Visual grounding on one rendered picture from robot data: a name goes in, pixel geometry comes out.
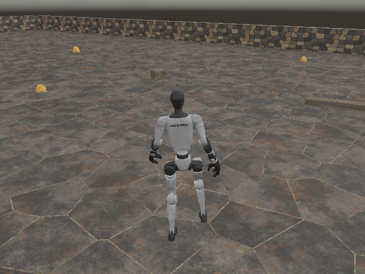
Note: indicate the left robot hand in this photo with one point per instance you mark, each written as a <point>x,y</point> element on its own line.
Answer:
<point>156,156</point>

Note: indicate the left robot forearm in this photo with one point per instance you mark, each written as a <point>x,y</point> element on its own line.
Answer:
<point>154,149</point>

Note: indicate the right robot shin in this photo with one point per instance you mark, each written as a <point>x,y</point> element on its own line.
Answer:
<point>201,198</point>

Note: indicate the right robot upper arm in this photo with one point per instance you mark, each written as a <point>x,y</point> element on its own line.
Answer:
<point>200,129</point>

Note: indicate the right robot forearm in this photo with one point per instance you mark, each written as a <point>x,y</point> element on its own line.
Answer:
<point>209,151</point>

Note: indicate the robot left thigh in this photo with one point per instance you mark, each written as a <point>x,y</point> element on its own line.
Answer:
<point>170,175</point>

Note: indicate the right robot hand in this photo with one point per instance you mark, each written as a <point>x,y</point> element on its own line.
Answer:
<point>217,168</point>

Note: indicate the left robot upper arm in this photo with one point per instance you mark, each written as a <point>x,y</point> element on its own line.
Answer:
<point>161,122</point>

